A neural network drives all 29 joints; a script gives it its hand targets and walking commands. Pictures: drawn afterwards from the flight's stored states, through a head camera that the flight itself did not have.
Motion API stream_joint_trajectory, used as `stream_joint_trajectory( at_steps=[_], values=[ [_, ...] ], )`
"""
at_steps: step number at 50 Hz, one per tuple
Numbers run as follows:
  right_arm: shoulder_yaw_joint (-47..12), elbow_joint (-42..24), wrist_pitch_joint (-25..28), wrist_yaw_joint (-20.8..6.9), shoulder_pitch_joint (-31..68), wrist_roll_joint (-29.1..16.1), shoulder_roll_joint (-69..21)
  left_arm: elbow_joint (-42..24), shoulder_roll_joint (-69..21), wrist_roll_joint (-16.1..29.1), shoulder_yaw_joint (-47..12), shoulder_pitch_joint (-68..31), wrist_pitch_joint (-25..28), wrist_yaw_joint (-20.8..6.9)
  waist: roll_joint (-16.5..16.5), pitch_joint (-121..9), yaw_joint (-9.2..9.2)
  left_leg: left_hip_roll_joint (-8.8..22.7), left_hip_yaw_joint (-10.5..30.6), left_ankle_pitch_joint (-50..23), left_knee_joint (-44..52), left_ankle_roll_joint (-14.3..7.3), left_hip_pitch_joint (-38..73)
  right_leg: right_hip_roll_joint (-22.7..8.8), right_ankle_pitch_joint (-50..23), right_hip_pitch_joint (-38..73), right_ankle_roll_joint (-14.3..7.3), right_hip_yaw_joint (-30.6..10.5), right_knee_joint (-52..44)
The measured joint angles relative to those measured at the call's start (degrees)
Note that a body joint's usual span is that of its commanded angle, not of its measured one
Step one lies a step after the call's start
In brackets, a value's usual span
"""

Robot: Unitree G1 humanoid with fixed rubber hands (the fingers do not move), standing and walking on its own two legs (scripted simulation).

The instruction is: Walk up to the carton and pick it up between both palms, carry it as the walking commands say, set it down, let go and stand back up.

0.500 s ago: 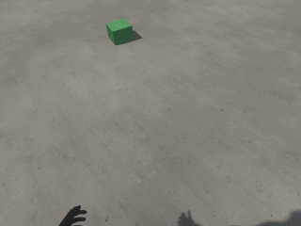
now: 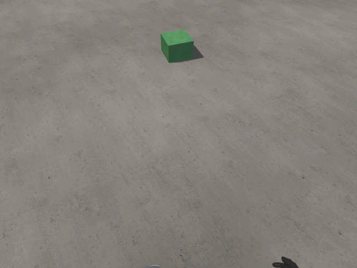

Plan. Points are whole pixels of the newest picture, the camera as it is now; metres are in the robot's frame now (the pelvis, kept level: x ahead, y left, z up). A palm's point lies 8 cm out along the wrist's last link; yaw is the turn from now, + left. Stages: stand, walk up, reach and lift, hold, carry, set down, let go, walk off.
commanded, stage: walk up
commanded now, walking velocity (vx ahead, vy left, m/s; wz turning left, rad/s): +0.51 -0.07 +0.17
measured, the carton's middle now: (176, 45) +2.15 +0.21 -0.67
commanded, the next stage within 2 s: none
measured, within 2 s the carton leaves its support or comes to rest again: neither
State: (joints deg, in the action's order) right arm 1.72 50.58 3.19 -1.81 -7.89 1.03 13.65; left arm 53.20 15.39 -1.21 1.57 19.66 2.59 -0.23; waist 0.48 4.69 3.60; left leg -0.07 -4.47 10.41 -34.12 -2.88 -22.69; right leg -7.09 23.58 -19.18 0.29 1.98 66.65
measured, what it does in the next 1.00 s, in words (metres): walks ahead: right foot, then left foot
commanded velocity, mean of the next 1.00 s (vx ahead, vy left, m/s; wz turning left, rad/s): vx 0.49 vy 0.10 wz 0.04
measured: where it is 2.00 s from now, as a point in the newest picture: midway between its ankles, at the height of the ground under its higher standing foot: (183, 147)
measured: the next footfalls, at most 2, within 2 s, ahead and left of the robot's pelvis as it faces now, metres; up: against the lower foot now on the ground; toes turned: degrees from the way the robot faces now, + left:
right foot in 0.42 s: +0.35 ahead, -0.18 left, +0.00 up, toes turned -5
left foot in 0.92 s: +0.62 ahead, +0.15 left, +0.00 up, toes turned +6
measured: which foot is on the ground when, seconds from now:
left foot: down 0.00-0.44, up 0.46-0.90, down 0.92-1.00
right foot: up 0.00-0.40, down 0.42-0.92, up 0.94-1.00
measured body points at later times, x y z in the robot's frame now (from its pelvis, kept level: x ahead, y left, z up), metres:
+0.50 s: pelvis +0.25 -0.06 +0.00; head +0.28 -0.09 +0.45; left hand +0.39 +0.20 -0.10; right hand +0.21 -0.32 -0.15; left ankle +0.11 +0.08 -0.66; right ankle +0.31 -0.17 -0.72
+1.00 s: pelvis +0.50 +0.03 +0.00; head +0.54 +0.03 +0.45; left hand +0.44 +0.29 -0.14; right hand +0.67 -0.21 -0.12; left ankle +0.58 +0.14 -0.72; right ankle +0.35 -0.14 -0.66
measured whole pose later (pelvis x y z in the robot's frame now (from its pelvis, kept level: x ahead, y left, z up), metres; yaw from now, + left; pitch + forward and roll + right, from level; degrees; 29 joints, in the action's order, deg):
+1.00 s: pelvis +0.50 +0.03 +0.00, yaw +1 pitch +1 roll +0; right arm 2.0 49.8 3.4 -2.4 -5.3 1.5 13.6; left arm 56.0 14.4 -1.2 2.1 24.1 2.5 0.6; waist 0.6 3.0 5.1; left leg 2.3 -5.5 11.1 -34.7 -1.2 -24.8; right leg -7.6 29.9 -13.2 1.7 0.9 58.1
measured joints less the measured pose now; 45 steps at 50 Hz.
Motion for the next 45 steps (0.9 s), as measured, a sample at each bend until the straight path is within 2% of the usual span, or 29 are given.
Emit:
stream_joint_trajectory(
  at_steps=[5, 9, 14, 18, 20, 21, 22, 24, 26, 29, 33, 39, 43, 45],
  values=[
    [0.2, 2.8, 1.0, 0.6, -9.2, -0.1, -0.2, -2.1, 0.8, -0.4, 0.6, -7.6, -1.6, -0.9, 1.2, 0.1, -4.75, -0.5, 1.5, -0.1, 9.1, 0.2, 9.8, 0.4, -8.0, -10.6, 1.3, 1.6, -4.0],
    [0.5, 3.9, 1.4, 0.9, -14.5, -0.2, 0.7, -3.0, 0.4, -0.6, 0.6, -11.5, -2.9, -2.4, 0.7, -0.3, -6.95, 0.3, 2.5, 0.5, 14.0, 0.8, 15.6, 0.1, -14.3, -14.1, 2.7, 2.3, -13.0],
    [0.3, 4.3, 1.4, 1.0, -18.3, -0.3, 0.3, -3.6, -0.7, -0.4, 0.2, -15.3, -2.8, -3.5, 0.4, -0.8, -8.26, 1.1, 2.7, 2.0, 19.1, 2.2, 21.7, 0.5, -18.3, -13.3, 2.3, 2.1, -24.6],
    [0.3, 4.8, 1.4, 1.1, -19.6, -0.3, 0.0, -3.5, -1.6, -0.2, -0.1, -16.8, -2.0, -3.3, -0.4, -2.3, -8.96, 1.6, 2.4, 6.0, 19.1, 3.8, 24.4, 1.5, -16.2, -9.4, 1.6, 2.7, -31.8],
    [0.3, 5.5, 1.1, 1.3, -20.1, -0.5, 0.1, -3.7, -1.8, -0.2, -0.2, -17.0, -1.1, -2.7, -0.8, -3.2, -9.09, 1.8, 2.5, 9.7, 16.0, 4.8, 24.6, 2.0, -14.9, -5.9, 1.6, 3.2, -35.4],
    [0.3, 5.9, 0.8, 1.3, -20.5, -0.5, 0.1, -3.7, -1.7, -0.2, -0.2, -17.0, -0.4, -2.1, -0.9, -3.4, -9.0, 2.0, 2.7, 12.6, 11.7, 5.0, 23.5, 2.2, -15.1, -3.7, 1.5, 3.4, -37.5],
    [0.4, 6.5, 0.2, 1.2, -19.7, -0.6, 0.5, -3.3, -1.9, -0.3, 0.0, -17.0, 0.3, -1.3, -2.2, -2.8, -8.52, 2.9, 3.2, 15.2, 4.1, 4.2, 20.8, 3.0, -15.5, -3.8, 0.7, 3.9, -35.7],
    [0.9, 6.3, -0.8, 1.0, -17.1, -0.6, 1.0, -2.4, -1.7, -0.3, -0.1, -15.0, 1.1, -0.3, -3.3, -1.6, -7.89, 2.0, 5.5, 17.4, -15.2, 3.2, 13.0, 3.2, -12.0, -3.4, -0.8, 4.2, -31.9],
    [1.0, 5.4, -1.0, 0.6, -14.7, -0.2, 1.3, -0.8, -0.7, -0.4, 0.4, -11.1, 1.1, 0.0, -3.0, -1.7, -6.66, 1.6, 5.1, 14.7, -28.2, 3.0, 5.7, 2.8, -10.3, -0.7, -1.2, 3.8, -33.0],
    [1.3, 3.8, -1.5, 0.0, -11.3, 0.2, 2.1, 1.9, -0.2, 0.0, 1.3, -4.9, 1.0, 0.1, -3.5, -2.2, -4.34, 3.7, 4.4, 6.7, -33.4, 3.4, -2.5, 3.0, -10.0, 4.5, -0.9, 3.7, -37.4],
    [1.1, 2.1, -3.1, -1.1, -7.0, 0.7, 2.3, 3.4, -0.8, 0.2, 1.3, 2.5, 1.1, 0.0, -3.2, -2.1, -1.55, 5.7, 4.1, -1.0, -29.6, 4.2, -9.6, 2.6, -8.8, 10.2, -0.3, 3.2, -42.2],
    [0.6, -0.4, -3.8, -3.1, -0.3, 0.5, 1.9, 3.6, -2.9, 0.3, 0.5, 8.8, 1.4, 0.5, -2.2, -1.1, 1.09, 5.3, 2.3, -8.0, -12.3, 4.4, -12.4, 0.9, -6.6, 16.9, 2.0, 3.7, -47.1],
    [0.2, -1.5, -3.8, -3.7, 3.7, 0.4, 0.8, 3.8, -2.6, 0.5, 0.3, 10.3, 1.0, 1.1, -1.5, -1.5, 2.49, 4.8, 0.4, -7.3, -1.3, 4.0, -8.8, 0.0, -3.4, 20.4, 4.3, 4.0, -48.0],
    [0.1, -1.9, -2.9, -3.3, 5.0, 0.3, 0.5, 3.9, -2.2, 0.2, 0.4, 11.0, 0.8, 1.2, -1.3, -2.4, 2.79, 4.1, 0.3, -4.6, 2.9, 3.1, -5.5, -0.6, -0.3, 20.9, 5.7, 3.7, -45.8]
  ],
)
